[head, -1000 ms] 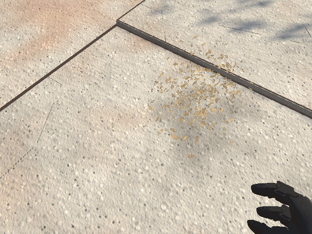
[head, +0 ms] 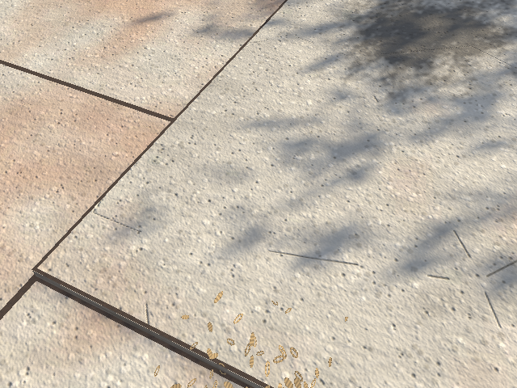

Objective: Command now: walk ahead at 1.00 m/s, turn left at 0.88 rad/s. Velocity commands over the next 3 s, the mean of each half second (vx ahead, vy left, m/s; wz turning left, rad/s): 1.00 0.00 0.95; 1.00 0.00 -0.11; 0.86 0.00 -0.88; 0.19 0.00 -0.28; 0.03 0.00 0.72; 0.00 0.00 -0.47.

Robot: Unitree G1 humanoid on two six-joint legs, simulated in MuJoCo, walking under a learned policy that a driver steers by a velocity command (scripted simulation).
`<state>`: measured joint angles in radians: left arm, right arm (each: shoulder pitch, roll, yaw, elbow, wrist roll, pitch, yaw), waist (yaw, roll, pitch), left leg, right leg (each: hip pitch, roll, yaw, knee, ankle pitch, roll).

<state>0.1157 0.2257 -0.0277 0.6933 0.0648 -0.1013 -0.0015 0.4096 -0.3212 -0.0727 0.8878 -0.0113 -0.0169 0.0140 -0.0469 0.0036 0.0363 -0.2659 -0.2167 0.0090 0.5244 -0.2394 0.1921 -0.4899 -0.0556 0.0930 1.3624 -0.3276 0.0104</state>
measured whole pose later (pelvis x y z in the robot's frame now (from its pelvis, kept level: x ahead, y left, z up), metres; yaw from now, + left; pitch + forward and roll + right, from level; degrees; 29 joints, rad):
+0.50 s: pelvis +0.45 +0.00 +0.04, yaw +27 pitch +2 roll -4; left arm 0.40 0.36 0.08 0.85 0.04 -0.10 0.01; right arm 0.07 -0.40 -0.07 0.61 -0.03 0.01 0.08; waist 0.05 0.05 0.00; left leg -0.73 0.07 -0.01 1.10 -0.15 0.08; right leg -0.08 -0.06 -0.20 0.37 -0.30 0.09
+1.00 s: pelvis +0.84 +0.26 +0.04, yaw +22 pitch +1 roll +2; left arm 0.15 0.30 0.04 0.76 0.01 0.00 -0.07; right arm 0.48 -0.28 -0.05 0.90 -0.02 -0.12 0.01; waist -0.05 -0.04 0.01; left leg 0.15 -0.06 0.22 0.20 -0.36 0.03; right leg -0.80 -0.10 -0.07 1.00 0.01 -0.10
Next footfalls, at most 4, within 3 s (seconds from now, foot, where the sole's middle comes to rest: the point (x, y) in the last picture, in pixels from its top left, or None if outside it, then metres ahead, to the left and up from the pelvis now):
0.22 right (338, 384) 0.49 -0.17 -0.72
0.66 left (158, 312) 0.70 0.28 -0.72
1.14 right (154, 185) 1.17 0.34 -0.72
1.56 left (131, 114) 1.59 0.48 -0.76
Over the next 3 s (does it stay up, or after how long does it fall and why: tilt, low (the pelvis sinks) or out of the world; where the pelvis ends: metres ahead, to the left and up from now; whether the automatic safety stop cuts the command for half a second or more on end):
stays up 1.50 0.41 0.01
